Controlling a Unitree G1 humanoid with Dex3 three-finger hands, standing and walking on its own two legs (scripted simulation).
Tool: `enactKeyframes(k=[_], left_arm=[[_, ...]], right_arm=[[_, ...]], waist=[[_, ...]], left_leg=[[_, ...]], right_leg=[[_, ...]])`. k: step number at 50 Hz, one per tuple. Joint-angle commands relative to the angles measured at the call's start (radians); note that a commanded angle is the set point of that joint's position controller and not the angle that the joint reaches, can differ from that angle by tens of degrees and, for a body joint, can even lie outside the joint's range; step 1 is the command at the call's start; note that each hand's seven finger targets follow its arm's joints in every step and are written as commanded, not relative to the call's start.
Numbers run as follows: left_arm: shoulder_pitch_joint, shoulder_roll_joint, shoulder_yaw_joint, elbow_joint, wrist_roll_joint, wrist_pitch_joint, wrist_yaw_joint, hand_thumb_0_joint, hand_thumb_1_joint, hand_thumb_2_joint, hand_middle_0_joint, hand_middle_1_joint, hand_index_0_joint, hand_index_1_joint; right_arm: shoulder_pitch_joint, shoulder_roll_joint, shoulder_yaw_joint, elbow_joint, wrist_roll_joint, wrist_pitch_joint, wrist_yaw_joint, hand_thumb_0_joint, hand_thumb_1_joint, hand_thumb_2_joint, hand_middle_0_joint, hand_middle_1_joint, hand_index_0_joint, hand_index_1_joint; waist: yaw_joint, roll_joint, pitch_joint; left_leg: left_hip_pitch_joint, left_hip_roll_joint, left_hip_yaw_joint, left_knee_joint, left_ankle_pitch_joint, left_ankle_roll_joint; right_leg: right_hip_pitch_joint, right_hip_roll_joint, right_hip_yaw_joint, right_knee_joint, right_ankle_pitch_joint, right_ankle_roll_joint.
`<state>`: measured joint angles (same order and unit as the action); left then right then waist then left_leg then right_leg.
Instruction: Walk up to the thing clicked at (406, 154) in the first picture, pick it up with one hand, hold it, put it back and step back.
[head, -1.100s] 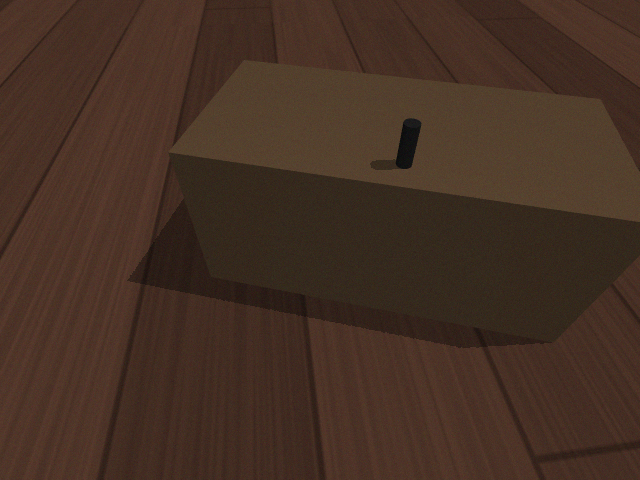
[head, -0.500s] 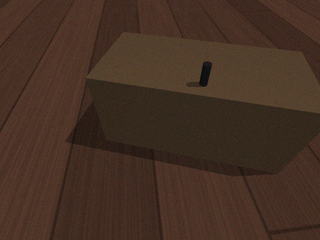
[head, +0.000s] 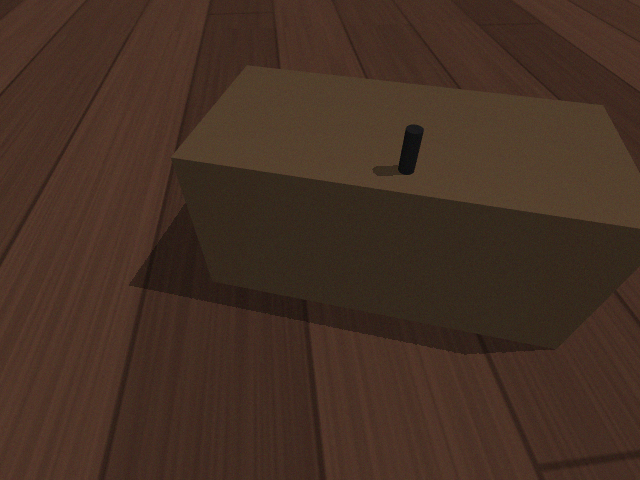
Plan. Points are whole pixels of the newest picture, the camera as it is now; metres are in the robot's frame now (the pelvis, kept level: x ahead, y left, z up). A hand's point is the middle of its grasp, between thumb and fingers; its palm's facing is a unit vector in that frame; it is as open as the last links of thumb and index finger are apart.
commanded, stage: stand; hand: right
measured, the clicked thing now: (410, 150) +0.92 -0.20 -0.12
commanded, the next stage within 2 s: walk up in 0.02 s
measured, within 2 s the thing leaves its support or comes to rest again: neither
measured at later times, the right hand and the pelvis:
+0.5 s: hand out of the picture +0.15 -0.32 -0.17, palm faces +0.03 +0.95 -0.30, open 7.4 cm; pelvis +0.11 -0.05 -0.01, yaw -5 degrees
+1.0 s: hand (473, 335) +0.39 -0.25 -0.14, palm faces +0.10 +0.94 -0.34, open 7.3 cm; pelvis +0.31 +0.02 -0.01, yaw -6 degrees
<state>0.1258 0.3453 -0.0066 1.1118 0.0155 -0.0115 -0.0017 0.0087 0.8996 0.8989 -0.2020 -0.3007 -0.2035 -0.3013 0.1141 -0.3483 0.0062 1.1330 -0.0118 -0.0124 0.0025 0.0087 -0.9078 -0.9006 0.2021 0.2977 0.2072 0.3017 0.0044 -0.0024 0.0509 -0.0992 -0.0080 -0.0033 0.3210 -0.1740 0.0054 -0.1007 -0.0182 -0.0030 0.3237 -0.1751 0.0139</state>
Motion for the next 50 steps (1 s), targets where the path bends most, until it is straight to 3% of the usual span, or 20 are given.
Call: enactKeyframes(k=[1, 4, 7, 10, 13, 14, 15, 16, 17, 19, 21, 23, 32, 35, 37, 38, 39, 40, 45, 50], left_arm=[[0.046, 0.307, 0.098, -0.102, 0.007, -0.031, -0.008, 0.000, 0.900, 0.900, -0.200, -0.300, -0.200, -0.300], [-0.026, 0.256, 0.098, -0.131, 0.014, -0.032, -0.025, 0.000, 0.900, 0.900, -0.200, -0.300, -0.200, -0.300], [-0.027, 0.239, 0.096, -0.180, 0.006, -0.047, -0.028, 0.000, 0.900, 0.900, -0.200, -0.300, -0.200, -0.300], [0.029, 0.253, 0.107, -0.189, 0.006, -0.053, -0.046, 0.000, 0.900, 0.900, -0.200, -0.300, -0.200, -0.300], [0.296, 0.251, 0.129, -0.115, 0.002, -0.069, -0.029, 0.000, 0.900, 0.900, -0.200, -0.300, -0.200, -0.300], [0.425, 0.304, 0.154, -0.067, 0.007, -0.075, -0.011, 0.000, 0.900, 0.900, -0.200, -0.300, -0.200, -0.300], [0.478, 0.389, 0.181, -0.076, 0.023, -0.076, 0.005, 0.000, 0.900, 0.900, -0.200, -0.300, -0.200, -0.300], [0.347, 0.410, 0.173, -0.137, 0.027, -0.075, 0.008, 0.000, 0.900, 0.900, -0.200, -0.300, -0.200, -0.300], [0.226, 0.426, 0.170, -0.188, 0.023, -0.072, 0.005, 0.000, 0.900, 0.900, -0.200, -0.300, -0.200, -0.300], [0.155, 0.366, 0.148, -0.223, 0.005, -0.088, 0.005, 0.000, 0.900, 0.900, -0.200, -0.300, -0.200, -0.300], [0.168, 0.315, 0.136, -0.227, -0.012, -0.099, 0.008, 0.000, 0.900, 0.900, -0.200, -0.300, -0.200, -0.300], [0.202, 0.310, 0.131, -0.228, -0.013, -0.105, 0.010, 0.000, 0.900, 0.900, -0.200, -0.300, -0.200, -0.300], [0.303, 0.330, 0.137, -0.264, -0.012, -0.097, 0.016, 0.000, 0.900, 0.900, -0.200, -0.300, -0.200, -0.300], [0.284, 0.353, 0.133, -0.290, -0.013, -0.093, 0.023, 0.000, 0.900, 0.900, -0.200, -0.300, -0.200, -0.300], [0.241, 0.347, 0.130, -0.318, -0.010, -0.094, 0.029, 0.000, 0.900, 0.900, -0.200, -0.300, -0.200, -0.300], [0.286, 0.283, 0.112, -0.327, -0.019, -0.093, 0.030, 0.000, 0.900, 0.900, -0.200, -0.300, -0.200, -0.300], [0.387, 0.187, 0.088, -0.328, -0.037, -0.091, 0.028, 0.000, 0.900, 0.900, -0.200, -0.300, -0.200, -0.300], [0.378, 0.282, 0.107, -0.306, -0.036, -0.083, 0.042, 0.000, 0.900, 0.900, -0.200, -0.300, -0.200, -0.300], [0.349, 0.271, 0.106, -0.283, -0.039, -0.076, 0.014, 0.000, 0.900, 0.900, -0.200, -0.300, -0.200, -0.300], [0.300, 0.236, 0.100, -0.310, -0.024, -0.073, 0.014, 0.000, 0.900, 0.900, -0.200, -0.300, -0.200, -0.300]], right_arm=[[0.016, -0.313, -0.110, -0.127, -0.025, -0.028, 0.015, 0.000, -0.900, -0.900, 0.200, 0.300, 0.200, 0.300], [0.055, -0.306, -0.128, -0.131, -0.029, -0.019, 0.034, 0.000, -0.900, -0.900, 0.200, 0.300, 0.200, 0.300], [0.069, -0.335, -0.160, -0.162, -0.031, -0.038, 0.033, 0.000, -0.900, -0.900, 0.200, 0.300, 0.200, 0.300], [0.049, -0.321, -0.166, -0.211, -0.040, -0.033, 0.045, 0.000, -0.900, -0.900, 0.200, 0.300, 0.200, 0.300], [-0.120, -0.276, -0.149, -0.279, -0.033, -0.012, 0.059, 0.000, -0.900, -0.900, 0.200, 0.300, 0.200, 0.300], [-0.085, -0.213, -0.129, -0.289, -0.030, -0.008, 0.062, 0.000, -0.900, -0.900, 0.200, 0.300, 0.200, 0.300], [-0.066, -0.161, -0.109, -0.321, -0.034, -0.005, 0.063, 0.000, -0.900, -0.900, 0.200, 0.300, 0.200, 0.300], [-0.018, -0.199, -0.117, -0.313, -0.024, 0.009, 0.056, 0.000, -0.900, -0.900, 0.200, 0.300, 0.200, 0.300], [0.022, -0.269, -0.134, -0.294, -0.027, 0.014, 0.055, 0.000, -0.900, -0.900, 0.200, 0.300, 0.200, 0.300], [0.044, -0.279, -0.135, -0.261, -0.021, 0.005, 0.061, 0.000, -0.900, -0.900, 0.200, 0.300, 0.200, 0.300], [0.117, -0.265, -0.130, -0.232, -0.015, 0.006, 0.066, 0.000, -0.900, -0.900, 0.200, 0.300, 0.200, 0.300], [0.130, -0.249, -0.130, -0.245, -0.019, 0.012, 0.076, 0.000, -0.900, -0.900, 0.200, 0.300, 0.200, 0.300], [-0.072, -0.210, -0.130, -0.377, -0.035, -0.002, 0.104, 0.000, -0.900, -0.900, 0.200, 0.300, 0.200, 0.300], [-0.044, -0.218, -0.147, -0.386, -0.033, -0.006, 0.104, 0.000, -0.900, -0.900, 0.200, 0.300, 0.200, 0.300], [0.159, -0.260, -0.173, -0.346, -0.038, -0.012, 0.097, 0.000, -0.900, -0.900, 0.200, 0.300, 0.200, 0.300], [0.309, -0.326, -0.200, -0.315, -0.050, -0.017, 0.084, 0.000, -0.900, -0.900, 0.200, 0.300, 0.200, 0.300], [0.329, -0.390, -0.220, -0.339, -0.052, -0.024, 0.074, 0.000, -0.900, -0.900, 0.200, 0.300, 0.200, 0.300], [0.281, -0.392, -0.219, -0.351, -0.006, -0.019, 0.063, 0.000, -0.900, -0.900, 0.200, 0.300, 0.200, 0.300], [0.130, -0.254, -0.159, -0.413, 0.011, -0.028, 0.047, 0.000, -0.900, -0.900, 0.200, 0.300, 0.200, 0.300], [0.163, -0.250, -0.153, -0.450, -0.013, -0.040, 0.053, 0.000, -0.900, -0.900, 0.200, 0.300, 0.200, 0.300]], waist=[[-0.010, 0.027, -0.125], [-0.052, 0.113, 0.066], [-0.063, 0.118, 0.105], [-0.042, 0.150, 0.029], [0.118, 0.108, -0.047], [0.164, -0.090, -0.102], [0.178, -0.285, -0.070], [0.105, -0.180, -0.040], [0.052, -0.119, 0.049], [0.016, -0.070, 0.153], [-0.003, -0.071, 0.111], [0.000, -0.081, 0.085], [0.067, -0.106, 0.082], [0.034, -0.105, 0.047], [-0.085, -0.020, -0.060], [-0.146, 0.141, -0.158], [-0.116, 0.385, -0.231], [-0.116, 0.281, -0.251], [-0.019, 0.130, 0.024], [-0.038, 0.151, 0.038]], left_leg=[[0.029, 0.095, -0.093, 0.031, -0.405, 0.086], [-0.005, 0.193, -0.244, -0.099, -0.662, 0.153], [0.116, 0.385, -0.390, -0.179, -0.388, 0.265], [0.064, 0.306, -0.271, -0.155, -0.448, 0.227], [-0.192, 0.158, -0.021, 0.126, -0.310, 0.133], [-0.308, 0.077, 0.052, 0.389, -0.344, 0.090], [-0.577, -0.033, 0.056, 0.633, -0.443, 0.034], [-0.571, -0.039, -0.083, 0.727, -0.401, 0.017], [-0.544, 0.037, -0.125, 0.740, -0.345, 0.022], [-0.560, 0.090, -0.152, 0.763, -0.238, 0.016], [-0.486, 0.086, -0.148, 0.722, -0.125, 0.016], [-0.451, 0.084, -0.124, 0.696, -0.069, 0.004], [-0.400, 0.089, 0.027, 0.317, 0.037, 0.012], [-0.253, 0.077, 0.049, 0.272, 0.023, 0.051], [0.011, 0.049, 0.042, 0.207, 0.026, 0.088], [0.214, 0.104, -0.065, 0.137, -0.081, 0.145], [0.386, 0.353, -0.488, 0.078, -0.140, 0.204], [0.347, 0.413, -0.620, -0.016, -0.216, 0.287], [-0.092, 0.246, -0.138, -0.044, 0.097, 0.149], [-0.036, 0.230, -0.048, -0.028, 0.197, 0.222]], right_leg=[[-0.043, -0.061, 0.095, 0.029, -0.346, -0.075], [-0.372, -0.007, 0.024, 0.213, -0.430, -0.060], [-0.494, -0.064, 0.024, 0.379, -0.301, -0.049], [-0.371, -0.053, 0.010, 0.338, -0.317, -0.043], [0.104, -0.005, -0.075, 0.093, -0.027, -0.046], [0.273, -0.036, 0.004, 0.044, -0.044, -0.023], [0.344, -0.212, 0.358, -0.067, -0.305, -0.065], [0.182, -0.370, 0.662, -0.223, -0.600, -0.134], [0.052, -0.399, 0.676, -0.241, -0.715, -0.203], [-0.009, -0.327, 0.500, -0.225, -0.501, -0.221], [-0.005, -0.233, 0.299, -0.183, -0.254, -0.133], [-0.006, -0.208, 0.199, -0.146, -0.036, -0.135], [0.069, -0.180, 0.041, -0.005, 0.375, -0.148], [0.004, -0.222, 0.058, 0.056, 0.382, -0.172], [-0.067, -0.177, 0.016, 0.338, 0.426, -0.141], [-0.193, -0.085, -0.035, 0.632, 0.315, -0.094], [-0.448, 0.092, -0.008, 0.840, -0.295, -0.040], [-0.476, 0.075, 0.051, 0.938, -0.399, -0.079], [-0.369, -0.024, 0.105, 0.837, -0.167, -0.070], [-0.411, -0.046, 0.024, 0.583, -0.148, -0.020]])
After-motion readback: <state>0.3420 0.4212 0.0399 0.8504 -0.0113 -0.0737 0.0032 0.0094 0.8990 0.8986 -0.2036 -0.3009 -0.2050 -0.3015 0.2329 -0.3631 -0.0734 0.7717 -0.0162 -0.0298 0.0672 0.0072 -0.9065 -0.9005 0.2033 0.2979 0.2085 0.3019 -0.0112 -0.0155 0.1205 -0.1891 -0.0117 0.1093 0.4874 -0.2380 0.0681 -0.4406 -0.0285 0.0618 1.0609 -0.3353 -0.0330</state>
